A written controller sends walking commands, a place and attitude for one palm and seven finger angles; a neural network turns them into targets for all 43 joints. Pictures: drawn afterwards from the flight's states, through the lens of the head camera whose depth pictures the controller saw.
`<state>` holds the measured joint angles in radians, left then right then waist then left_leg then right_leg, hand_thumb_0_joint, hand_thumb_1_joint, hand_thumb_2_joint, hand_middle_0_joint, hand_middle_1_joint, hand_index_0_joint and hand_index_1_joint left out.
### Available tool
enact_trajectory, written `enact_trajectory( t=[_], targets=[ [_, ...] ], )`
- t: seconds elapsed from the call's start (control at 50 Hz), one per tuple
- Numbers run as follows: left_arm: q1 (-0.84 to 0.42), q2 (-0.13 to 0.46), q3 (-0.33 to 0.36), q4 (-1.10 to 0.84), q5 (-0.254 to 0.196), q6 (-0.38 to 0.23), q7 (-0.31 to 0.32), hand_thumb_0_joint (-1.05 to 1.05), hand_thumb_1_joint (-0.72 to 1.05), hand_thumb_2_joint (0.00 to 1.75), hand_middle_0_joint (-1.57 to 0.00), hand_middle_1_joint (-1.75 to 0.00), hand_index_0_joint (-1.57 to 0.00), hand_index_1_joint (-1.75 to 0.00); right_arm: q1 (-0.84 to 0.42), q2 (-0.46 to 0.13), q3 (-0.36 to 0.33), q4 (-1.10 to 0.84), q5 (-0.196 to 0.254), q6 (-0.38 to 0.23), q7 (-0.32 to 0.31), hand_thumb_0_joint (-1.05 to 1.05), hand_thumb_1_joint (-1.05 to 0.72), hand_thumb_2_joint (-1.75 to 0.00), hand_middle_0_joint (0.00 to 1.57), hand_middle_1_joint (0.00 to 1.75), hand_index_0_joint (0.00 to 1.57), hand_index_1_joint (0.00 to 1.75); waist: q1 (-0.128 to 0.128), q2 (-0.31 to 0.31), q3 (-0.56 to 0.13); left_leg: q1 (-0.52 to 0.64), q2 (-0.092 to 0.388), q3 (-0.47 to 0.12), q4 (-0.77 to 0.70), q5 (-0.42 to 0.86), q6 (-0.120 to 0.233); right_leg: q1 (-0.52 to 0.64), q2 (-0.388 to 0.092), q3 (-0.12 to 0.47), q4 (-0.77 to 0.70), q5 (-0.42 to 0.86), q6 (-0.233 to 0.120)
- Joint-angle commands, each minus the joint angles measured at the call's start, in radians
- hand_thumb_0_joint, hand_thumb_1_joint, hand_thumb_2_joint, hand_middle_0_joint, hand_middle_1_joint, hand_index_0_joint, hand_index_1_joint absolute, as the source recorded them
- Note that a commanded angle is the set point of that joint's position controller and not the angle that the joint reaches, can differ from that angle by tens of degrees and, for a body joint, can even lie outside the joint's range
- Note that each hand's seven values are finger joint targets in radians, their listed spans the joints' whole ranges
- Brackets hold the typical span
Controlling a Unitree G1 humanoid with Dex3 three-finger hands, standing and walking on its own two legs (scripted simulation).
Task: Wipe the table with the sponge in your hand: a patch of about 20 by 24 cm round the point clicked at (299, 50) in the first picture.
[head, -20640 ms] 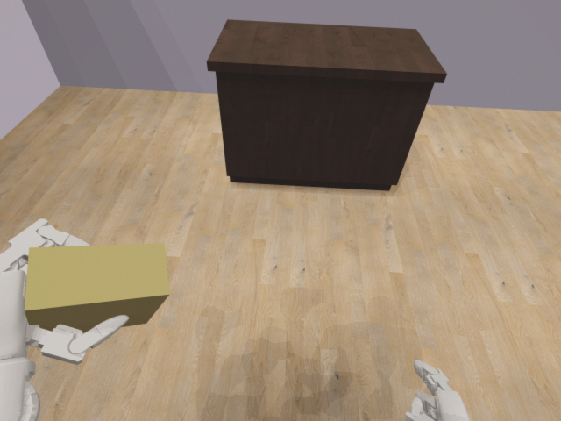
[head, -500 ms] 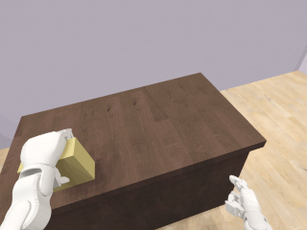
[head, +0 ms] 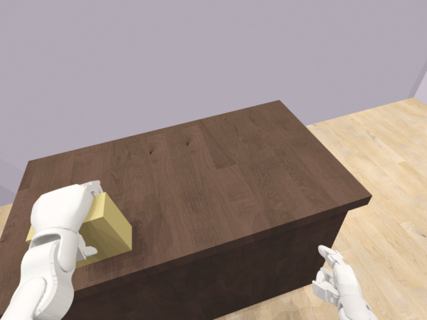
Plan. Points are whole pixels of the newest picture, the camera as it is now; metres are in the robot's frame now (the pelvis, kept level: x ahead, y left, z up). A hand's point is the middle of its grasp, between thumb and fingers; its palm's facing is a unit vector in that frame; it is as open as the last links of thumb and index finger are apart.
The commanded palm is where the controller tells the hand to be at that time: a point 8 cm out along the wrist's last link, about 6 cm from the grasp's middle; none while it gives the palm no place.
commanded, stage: move the sponge above the wiping area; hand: left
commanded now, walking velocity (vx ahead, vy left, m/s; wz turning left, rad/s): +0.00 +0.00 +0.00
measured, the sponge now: (90, 238) +0.22 +0.29 +0.05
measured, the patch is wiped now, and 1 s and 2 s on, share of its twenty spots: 0.00 0.00 0.00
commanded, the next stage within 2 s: none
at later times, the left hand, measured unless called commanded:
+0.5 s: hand (79, 226) +0.22 +0.30 +0.08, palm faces +0.02 -0.09 -1.00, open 9.9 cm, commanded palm +0.20 +0.29 +0.15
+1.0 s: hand (90, 225) +0.24 +0.30 +0.07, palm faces -0.02 -0.08 -1.00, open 9.9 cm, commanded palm +0.22 +0.29 +0.13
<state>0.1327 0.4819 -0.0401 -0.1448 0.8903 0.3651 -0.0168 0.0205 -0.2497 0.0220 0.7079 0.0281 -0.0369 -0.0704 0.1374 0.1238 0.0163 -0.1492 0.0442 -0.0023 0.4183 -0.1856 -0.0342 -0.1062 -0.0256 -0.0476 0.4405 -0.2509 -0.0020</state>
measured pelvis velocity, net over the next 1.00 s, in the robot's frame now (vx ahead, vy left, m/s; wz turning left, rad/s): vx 0.00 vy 0.00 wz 0.01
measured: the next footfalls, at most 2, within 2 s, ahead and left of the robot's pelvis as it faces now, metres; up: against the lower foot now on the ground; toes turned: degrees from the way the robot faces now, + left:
none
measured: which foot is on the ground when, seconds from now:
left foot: down 0.00-1.00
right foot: down 0.00-1.00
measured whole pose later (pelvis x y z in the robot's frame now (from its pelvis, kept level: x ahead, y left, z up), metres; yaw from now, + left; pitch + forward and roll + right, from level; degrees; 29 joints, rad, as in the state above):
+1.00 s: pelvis +0.00 +0.00 +0.00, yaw +1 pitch -4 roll +0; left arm 0.07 0.45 -0.05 0.03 0.93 0.30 0.04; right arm 0.06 -0.26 0.00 0.73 0.03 -0.05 -0.08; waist 0.12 0.11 0.01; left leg -0.18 0.04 -0.01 0.44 -0.20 -0.03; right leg -0.13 -0.02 -0.06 0.45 -0.26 0.00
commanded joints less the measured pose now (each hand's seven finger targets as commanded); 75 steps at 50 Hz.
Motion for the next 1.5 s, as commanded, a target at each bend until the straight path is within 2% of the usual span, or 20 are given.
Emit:
enact_trajectory(
  t=[0.0, 0.14, 0.2, 0.24, 0.26, 0.34, 0.46, 0.54, 0.58, 0.64, 0.68, 0.74, 0.78, 0.96, 1.04, 1.26, 1.34, 1.38, 1.44, 1.48],
  targets=[
    [-0.251, 0.248, 0.184, -0.169, 0.034, -0.024, 0.052, 0.00, 0.10, 1.30, -1.20, -1.60, -1.20, -1.60, -0.210, -0.096, -0.030, -0.169, 0.001, -0.064, -0.009, 0.00, -0.90, -0.90, 0.20, 0.30, 0.20, 0.30, -0.005, -0.063, -0.164, 0.086, -0.069, -0.005, -0.038, 0.154, 0.069, -0.026, 0.041, 0.039, -0.097, 0.115, -0.053],
    [-0.240, 0.253, 0.188, -0.198, 0.037, -0.032, 0.054, 0.00, 0.10, 1.30, -1.20, -1.60, -1.20, -1.60, -0.217, -0.096, -0.028, -0.178, -0.001, -0.065, -0.004, 0.00, -0.90, -0.90, 0.20, 0.30, 0.20, 0.30, -0.002, -0.016, -0.171, 0.086, -0.069, -0.016, -0.045, 0.153, 0.065, -0.021, 0.048, 0.050, -0.093, 0.113, -0.061],
    [-0.212, 0.189, 0.137, -0.196, 0.035, -0.039, 0.059, 0.00, 0.10, 1.30, -1.20, -1.60, -1.20, -1.60, -0.200, -0.091, -0.034, -0.177, 0.000, -0.066, 0.004, 0.00, -0.90, -0.90, 0.20, 0.30, 0.20, 0.30, -0.005, -0.028, -0.181, 0.091, -0.062, -0.015, -0.044, 0.179, 0.067, -0.021, 0.044, 0.014, -0.079, 0.142, -0.057],
    [-0.194, 0.243, 0.188, -0.212, 0.041, -0.034, 0.066, 0.00, 0.10, 1.30, -1.20, -1.60, -1.20, -1.60, -0.211, -0.094, -0.033, -0.181, -0.003, -0.064, 0.004, 0.00, -0.90, -0.90, 0.20, 0.30, 0.20, 0.30, 0.007, -0.030, -0.187, 0.087, -0.064, -0.021, -0.045, 0.176, 0.065, -0.008, 0.051, 0.038, -0.081, 0.136, -0.063],
    [-0.202, 0.188, 0.140, -0.197, 0.040, -0.030, 0.067, 0.00, 0.10, 1.30, -1.20, -1.60, -1.20, -1.60, -0.208, -0.084, -0.027, -0.183, 0.000, -0.065, 0.005, 0.00, -0.90, -0.90, 0.20, 0.30, 0.20, 0.30, -0.004, -0.048, -0.174, 0.079, -0.062, -0.010, -0.040, 0.172, 0.066, -0.021, 0.044, 0.015, -0.078, 0.130, -0.056],
    [-0.261, 0.243, 0.178, -0.174, 0.052, -0.023, 0.077, 0.00, 0.10, 1.30, -1.20, -1.60, -1.20, -1.60, -0.214, -0.097, -0.030, -0.171, 0.001, -0.057, -0.001, 0.00, -0.90, -0.90, 0.20, 0.30, 0.20, 0.30, -0.004, -0.032, -0.155, 0.077, -0.065, -0.018, -0.050, 0.137, 0.063, -0.034, 0.052, 0.042, -0.092, 0.098, -0.063],
    [-0.286, 0.168, 0.102, -0.149, 0.053, -0.034, 0.078, 0.00, 0.10, 1.30, -1.20, -1.60, -1.20, -1.60, -0.205, -0.083, -0.027, -0.169, 0.005, -0.065, -0.004, 0.00, -0.90, -0.90, 0.20, 0.30, 0.20, 0.30, -0.020, -0.027, -0.163, 0.085, -0.065, -0.013, -0.044, 0.126, 0.065, -0.050, 0.048, 0.012, -0.086, 0.087, -0.057],
    [-0.286, 0.221, 0.149, -0.144, 0.060, -0.040, 0.081, 0.00, 0.10, 1.30, -1.20, -1.60, -1.20, -1.60, -0.201, -0.096, -0.033, -0.167, 0.000, -0.062, -0.005, 0.00, -0.90, -0.90, 0.20, 0.30, 0.20, 0.30, -0.009, -0.024, -0.173, 0.086, -0.069, -0.022, -0.047, 0.130, 0.064, -0.036, 0.054, 0.039, -0.092, 0.099, -0.065],
    [-0.280, 0.177, 0.117, -0.115, 0.062, -0.042, 0.085, 0.00, 0.10, 1.30, -1.20, -1.60, -1.20, -1.60, -0.190, -0.090, -0.033, -0.163, 0.003, -0.065, -0.001, 0.00, -0.90, -0.90, 0.20, 0.30, 0.20, 0.30, -0.015, -0.036, -0.174, 0.081, -0.067, -0.014, -0.040, 0.143, 0.065, -0.042, 0.049, 0.015, -0.083, 0.108, -0.059],
    [-0.261, 0.242, 0.181, -0.115, 0.064, -0.035, 0.092, 0.00, 0.10, 1.30, -1.20, -1.60, -1.20, -1.60, -0.195, -0.101, -0.037, -0.163, -0.001, -0.057, -0.001, 0.00, -0.90, -0.90, 0.20, 0.30, 0.20, 0.30, -0.002, -0.043, -0.181, 0.080, -0.070, -0.015, -0.039, 0.154, 0.063, -0.023, 0.054, 0.040, -0.087, 0.123, -0.064],
    [-0.242, 0.197, 0.152, -0.090, 0.056, -0.034, 0.092, 0.00, 0.10, 1.30, -1.20, -1.60, -1.20, -1.60, -0.186, -0.094, -0.037, -0.163, 0.003, -0.058, 0.001, 0.00, -0.90, -0.90, 0.20, 0.30, 0.20, 0.30, -0.008, -0.070, -0.176, 0.071, -0.070, -0.006, -0.032, 0.156, 0.065, -0.030, 0.048, 0.018, -0.083, 0.124, -0.056],
    [-0.271, 0.239, 0.177, -0.084, 0.058, -0.031, 0.091, 0.00, 0.10, 1.30, -1.20, -1.60, -1.20, -1.60, -0.192, -0.102, -0.037, -0.163, 0.005, -0.053, -0.002, 0.00, -0.90, -0.90, 0.20, 0.30, 0.20, 0.30, -0.010, -0.039, -0.158, 0.067, -0.074, -0.010, -0.034, 0.132, 0.063, -0.041, 0.053, 0.042, -0.093, 0.099, -0.061],
    [-0.289, 0.179, 0.120, -0.055, 0.053, -0.038, 0.087, 0.00, 0.10, 1.30, -1.20, -1.60, -1.20, -1.60, -0.182, -0.095, -0.038, -0.162, 0.009, -0.060, -0.005, 0.00, -0.90, -0.90, 0.20, 0.30, 0.20, 0.30, -0.024, -0.062, -0.145, 0.068, -0.073, -0.002, -0.027, 0.120, 0.068, -0.064, 0.048, 0.017, -0.093, 0.091, -0.052],
    [-0.348, 0.198, 0.133, -0.043, 0.073, -0.089, 0.110, 0.00, 0.10, 1.30, -1.20, -1.60, -1.20, -1.60, -0.154, -0.096, -0.047, -0.162, 0.006, -0.079, -0.011, 0.00, -0.90, -0.90, 0.20, 0.30, 0.20, 0.30, -0.020, -0.033, -0.210, 0.079, -0.080, -0.001, -0.008, 0.148, 0.071, -0.053, 0.050, 0.014, -0.065, 0.127, -0.058],
    [-0.314, 0.266, 0.208, 0.000, 0.070, -0.068, 0.126, 0.00, 0.10, 1.30, -1.20, -1.60, -1.20, -1.60, -0.153, -0.112, -0.051, -0.154, 0.005, -0.066, -0.007, 0.00, -0.90, -0.90, 0.20, 0.30, 0.20, 0.30, -0.007, -0.059, -0.200, 0.052, -0.082, -0.003, -0.007, 0.161, 0.065, -0.036, 0.053, 0.036, -0.066, 0.158, -0.060],
    [-0.324, 0.190, 0.127, -0.007, 0.057, -0.100, 0.100, 0.00, 0.10, 1.30, -1.20, -1.60, -1.20, -1.60, -0.134, -0.102, -0.053, -0.165, 0.012, -0.074, -0.008, 0.00, -0.90, -0.90, 0.20, 0.30, 0.20, 0.30, -0.041, -0.049, -0.180, 0.050, -0.079, -0.002, 0.018, 0.138, 0.075, -0.096, 0.051, 0.006, -0.054, 0.136, -0.050],
    [-0.359, 0.232, 0.162, -0.011, 0.076, -0.130, 0.122, 0.00, 0.10, 1.30, -1.20, -1.60, -1.20, -1.60, -0.125, -0.108, -0.061, -0.157, 0.006, -0.077, -0.013, 0.00, -0.90, -0.90, 0.20, 0.30, 0.20, 0.30, -0.030, -0.040, -0.199, 0.059, -0.079, -0.013, 0.015, 0.132, 0.072, -0.100, 0.057, 0.022, -0.057, 0.123, -0.059],
    [-0.368, 0.194, 0.142, 0.024, 0.081, -0.135, 0.142, 0.00, 0.10, 1.30, -1.20, -1.60, -1.20, -1.60, -0.112, -0.102, -0.064, -0.148, 0.008, -0.081, -0.012, 0.00, -0.90, -0.90, 0.20, 0.30, 0.20, 0.30, -0.036, -0.053, -0.211, 0.056, -0.077, -0.010, 0.020, 0.134, 0.071, -0.110, 0.056, 0.004, -0.042, 0.121, -0.056],
    [-0.347, 0.254, 0.200, 0.032, 0.085, -0.117, 0.164, 0.00, 0.10, 1.30, -1.20, -1.60, -1.20, -1.60, -0.120, -0.113, -0.064, -0.147, 0.006, -0.072, -0.009, 0.00, -0.90, -0.90, 0.20, 0.30, 0.20, 0.30, -0.015, -0.031, -0.227, 0.041, -0.079, -0.011, 0.014, 0.151, 0.065, -0.075, 0.057, 0.021, -0.039, 0.145, -0.063],
    [-0.335, 0.215, 0.177, 0.074, 0.079, -0.097, 0.170, 0.00, 0.10, 1.30, -1.20, -1.60, -1.20, -1.60, -0.115, -0.108, -0.063, -0.141, 0.010, -0.069, -0.006, 0.00, -0.90, -0.90, 0.20, 0.30, 0.20, 0.30, -0.022, -0.054, -0.221, 0.027, -0.077, -0.005, 0.014, 0.146, 0.064, -0.080, 0.054, -0.001, -0.032, 0.142, -0.057]
  ],
)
